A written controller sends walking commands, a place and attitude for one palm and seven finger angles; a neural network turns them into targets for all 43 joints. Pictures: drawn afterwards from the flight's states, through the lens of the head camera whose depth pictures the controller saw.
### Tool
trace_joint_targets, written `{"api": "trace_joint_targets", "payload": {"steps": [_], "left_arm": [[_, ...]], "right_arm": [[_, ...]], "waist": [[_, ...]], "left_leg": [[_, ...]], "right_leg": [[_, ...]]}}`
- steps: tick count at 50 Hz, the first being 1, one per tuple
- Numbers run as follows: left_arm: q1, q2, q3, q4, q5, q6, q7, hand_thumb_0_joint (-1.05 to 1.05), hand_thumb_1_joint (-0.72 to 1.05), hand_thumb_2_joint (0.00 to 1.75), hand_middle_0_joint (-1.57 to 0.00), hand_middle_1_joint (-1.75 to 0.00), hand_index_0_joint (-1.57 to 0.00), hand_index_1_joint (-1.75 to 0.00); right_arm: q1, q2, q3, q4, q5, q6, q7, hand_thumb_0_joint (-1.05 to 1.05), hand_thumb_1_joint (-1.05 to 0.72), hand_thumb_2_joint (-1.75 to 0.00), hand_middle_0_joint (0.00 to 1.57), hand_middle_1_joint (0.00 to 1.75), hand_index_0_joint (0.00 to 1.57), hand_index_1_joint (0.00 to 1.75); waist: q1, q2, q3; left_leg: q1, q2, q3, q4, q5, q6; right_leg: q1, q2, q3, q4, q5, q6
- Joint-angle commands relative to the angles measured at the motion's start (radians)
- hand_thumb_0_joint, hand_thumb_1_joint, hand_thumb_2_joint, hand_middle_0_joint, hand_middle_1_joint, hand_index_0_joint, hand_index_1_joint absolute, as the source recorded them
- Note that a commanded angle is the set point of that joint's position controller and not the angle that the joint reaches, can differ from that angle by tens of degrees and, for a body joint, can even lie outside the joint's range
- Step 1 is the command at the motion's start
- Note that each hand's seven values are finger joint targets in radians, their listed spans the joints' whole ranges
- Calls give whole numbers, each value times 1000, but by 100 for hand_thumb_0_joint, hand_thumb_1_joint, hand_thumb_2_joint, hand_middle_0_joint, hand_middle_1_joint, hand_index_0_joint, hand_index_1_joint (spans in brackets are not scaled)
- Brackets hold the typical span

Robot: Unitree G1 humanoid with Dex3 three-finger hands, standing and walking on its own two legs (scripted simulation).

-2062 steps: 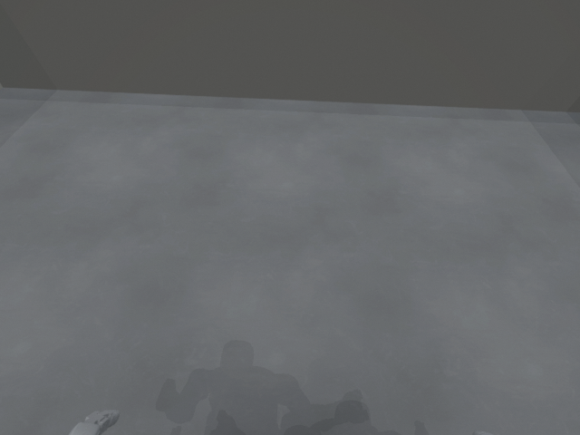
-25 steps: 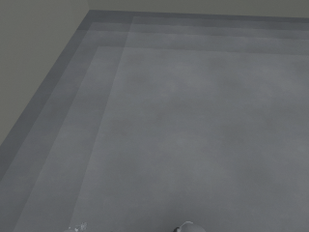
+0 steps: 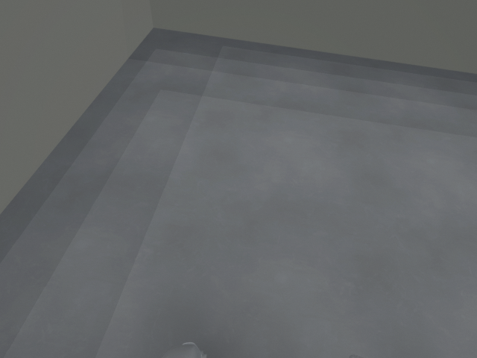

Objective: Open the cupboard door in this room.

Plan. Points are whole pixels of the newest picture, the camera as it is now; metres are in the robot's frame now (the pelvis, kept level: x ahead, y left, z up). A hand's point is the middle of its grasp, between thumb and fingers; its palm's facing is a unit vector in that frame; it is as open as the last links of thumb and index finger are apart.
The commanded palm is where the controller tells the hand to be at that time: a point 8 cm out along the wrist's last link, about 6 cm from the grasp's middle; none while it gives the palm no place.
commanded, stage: turn to face it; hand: left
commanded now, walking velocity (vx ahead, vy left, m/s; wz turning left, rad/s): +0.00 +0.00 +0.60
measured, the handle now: out of the picture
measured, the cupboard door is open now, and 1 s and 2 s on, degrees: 44 44 44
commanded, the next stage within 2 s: none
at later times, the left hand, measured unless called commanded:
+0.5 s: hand out of the picture +0.12 +0.16 -0.13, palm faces +0.28 -0.92 -0.26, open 7.3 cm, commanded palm none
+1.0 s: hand out of the picture +0.07 +0.20 -0.14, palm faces +0.56 -0.78 -0.27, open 7.3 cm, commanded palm none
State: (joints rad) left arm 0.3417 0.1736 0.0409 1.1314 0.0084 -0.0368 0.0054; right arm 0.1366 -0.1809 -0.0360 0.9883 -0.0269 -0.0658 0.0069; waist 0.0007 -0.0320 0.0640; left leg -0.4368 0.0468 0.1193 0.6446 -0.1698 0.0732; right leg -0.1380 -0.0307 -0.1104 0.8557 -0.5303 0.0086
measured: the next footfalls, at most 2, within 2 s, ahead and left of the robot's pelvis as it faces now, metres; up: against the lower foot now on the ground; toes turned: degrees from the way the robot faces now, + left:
right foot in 0.36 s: +0.13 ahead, -0.15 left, +0.00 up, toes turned +9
left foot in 0.72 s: +0.10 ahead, +0.09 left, +0.00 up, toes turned +31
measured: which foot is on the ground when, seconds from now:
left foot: down 0.00-0.36, up 0.38-0.70, down 0.72-1.00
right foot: up 0.00-0.34, down 0.36-0.70, up 0.72-1.00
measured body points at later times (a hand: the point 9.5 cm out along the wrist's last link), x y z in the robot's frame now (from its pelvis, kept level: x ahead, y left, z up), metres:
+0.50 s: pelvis +0.08 -0.05 +0.02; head +0.12 -0.05 +0.47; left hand +0.10 +0.21 -0.11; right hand +0.20 -0.29 -0.13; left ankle +0.05 +0.07 -0.64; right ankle +0.09 -0.16 -0.72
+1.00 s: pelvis +0.11 -0.04 +0.02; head +0.15 +0.00 +0.46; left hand +0.04 +0.24 -0.12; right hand +0.33 -0.20 -0.12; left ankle +0.07 +0.07 -0.72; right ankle +0.19 -0.18 -0.67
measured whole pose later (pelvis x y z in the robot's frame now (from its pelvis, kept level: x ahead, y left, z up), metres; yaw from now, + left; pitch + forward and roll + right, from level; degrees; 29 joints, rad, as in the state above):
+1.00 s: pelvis +0.11 -0.04 +0.02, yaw +34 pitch +2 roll -1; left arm 0.14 0.26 0.08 0.88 0.02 0.05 0.00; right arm 0.14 -0.23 -0.05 0.89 -0.03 0.04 0.01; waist 0.00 0.00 0.09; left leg -0.34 -0.01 -0.05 0.53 -0.22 0.01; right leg -0.46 -0.07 0.00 0.91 -0.42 0.08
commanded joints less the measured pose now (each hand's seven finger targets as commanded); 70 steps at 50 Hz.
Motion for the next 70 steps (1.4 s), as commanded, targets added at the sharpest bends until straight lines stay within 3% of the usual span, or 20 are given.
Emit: {"api": "trace_joint_targets", "payload": {"steps": [1,5,15,16,18,19,21,24,29,32,34,35,36,37,42,52,53,55,60,70], "left_arm": [[-95,81,16,-145,6,-14,13,0,90,90,-20,-30,-20,-30],[-37,60,27,-142,8,32,0,0,90,90,-20,-30,-20,-30],[-69,90,49,-228,6,42,11,0,90,90,-20,-30,-20,-30],[-35,120,57,-224,8,34,17,0,90,90,-20,-30,-20,-30],[-22,277,82,-252,25,26,28,0,90,90,-20,-30,-20,-30],[-79,252,70,-267,19,26,33,0,90,90,-20,-30,-20,-30],[-172,186,52,-287,16,20,34,0,90,90,-20,-30,-20,-30],[-135,169,43,-276,15,15,31,0,90,90,-20,-30,-20,-30],[-48,234,56,-250,21,17,26,0,90,90,-20,-30,-20,-30],[-76,259,65,-261,17,21,21,0,90,90,-20,-30,-20,-30],[-108,249,62,-280,4,23,14,0,90,90,-20,-30,-20,-30],[-131,174,48,-318,-5,30,6,0,90,90,-20,-30,-20,-30],[-190,153,35,-355,0,44,12,0,90,90,-20,-30,-20,-30],[-198,177,39,-367,7,55,18,0,90,90,-20,-30,-20,-30],[-168,161,50,-300,13,74,1,0,90,90,-20,-30,-20,-30],[-113,152,46,-317,4,52,7,0,90,90,-20,-30,-20,-30],[-62,186,53,-311,6,41,11,0,90,90,-20,-30,-20,-30],[-42,327,77,-318,25,28,27,0,90,90,-20,-30,-20,-30],[-167,187,36,-340,8,25,32,0,90,90,-20,-30,-20,-30],[-50,254,66,-292,19,27,27,0,90,90,-20,-30,-20,-30]], "right_arm": [[233,-197,-44,16,4,24,-34,0,-90,-90,20,30,20,30],[94,-167,-31,-38,5,29,-35,0,-90,-90,20,30,20,30],[35,-211,-76,-96,2,84,-19,0,-90,-90,20,30,20,30],[21,-187,-76,-106,8,86,-15,0,-90,-90,20,30,20,30],[2,-107,-68,-147,15,84,-5,0,-90,-90,20,30,20,30],[2,-143,-75,-141,8,89,1,0,-90,-90,20,30,20,30],[32,-114,-70,-105,6,107,10,0,-90,-90,20,30,20,30],[1,-92,-52,-120,11,108,18,0,-90,-90,20,30,20,30],[-77,-84,-33,-150,17,102,24,0,-90,-90,20,30,20,30],[-40,-116,-38,-153,16,98,21,0,-90,-90,20,30,20,30],[88,-192,-59,-129,7,89,17,0,-90,-90,20,30,20,30],[167,-313,-91,-118,-1,80,9,0,-90,-90,20,30,20,30],[222,-368,-101,-102,10,89,-1,0,-90,-90,20,30,20,30],[191,-359,-96,-107,8,94,-3,0,-90,-90,20,30,20,30],[-1,-268,-69,-163,3,81,-20,0,-90,-90,20,30,20,30],[-17,-266,-89,-177,4,98,-10,0,-90,-90,20,30,20,30],[-36,-244,-86,-184,13,97,-8,0,-90,-90,20,30,20,30],[-45,-144,-72,-220,21,93,1,0,-90,-90,20,30,20,30],[-8,-140,-64,-149,12,122,19,0,-90,-90,20,30,20,30],[-88,-112,-38,-169,20,106,24,0,-90,-90,20,30,20,30]], "waist": [[-60,214,-83],[16,152,-99],[28,146,-133],[49,74,-139],[76,-330,-114],[41,-203,-89],[-19,-143,-80],[-2,-163,-74],[44,-171,-94],[12,-173,-118],[-67,-49,-202],[-111,270,-249],[-126,315,-265],[-104,202,-231],[-13,190,-85],[14,189,-126],[45,134,-143],[67,-328,-127],[-20,-193,-81],[36,-179,-120]], "left_leg": [[270,334,-468,-314,415,161],[103,212,-292,-347,242,81],[8,137,-421,-286,-91,54],[-68,85,-380,-215,-119,12],[-265,-107,-110,279,-426,-117],[-227,-46,-156,459,-415,-104],[-209,-10,-135,574,-300,-129],[-192,-1,-74,430,-278,-147],[-80,-35,11,138,-266,-137],[64,-58,37,-15,-174,-116],[354,-5,-18,-184,119,-79],[545,282,-409,-213,490,65],[538,403,-544,-221,763,182],[465,411,-460,-230,545,195],[214,194,-353,-310,149,76],[102,123,-424,-213,119,49],[36,78,-399,-139,77,10],[-217,-124,-145,336,-459,-118],[-186,-17,-128,569,-265,-148],[24,-45,7,43,-246,-120]], "right_leg": [[-404,-55,107,434,21,23],[-271,-50,94,231,126,52],[-48,24,60,-282,228,49],[66,-18,96,-431,263,38],[89,-475,521,-662,272,-134],[-10,-480,445,-627,359,-178],[-30,-345,267,-551,519,-143],[79,-288,84,-469,867,-104],[167,-306,29,-383,1051,-96],[112,-306,-14,-301,1023,-68],[-54,-280,-70,-74,847,0],[-360,-125,-91,173,157,77],[-462,-74,31,322,-154,83],[-463,-103,97,362,-127,71],[-406,-72,109,275,113,80],[-83,29,59,-270,210,62],[34,-3,92,-429,294,55],[102,-464,521,-615,432,-125],[47,-276,125,-476,821,-107],[153,-329,23,-349,1000,-98]]}}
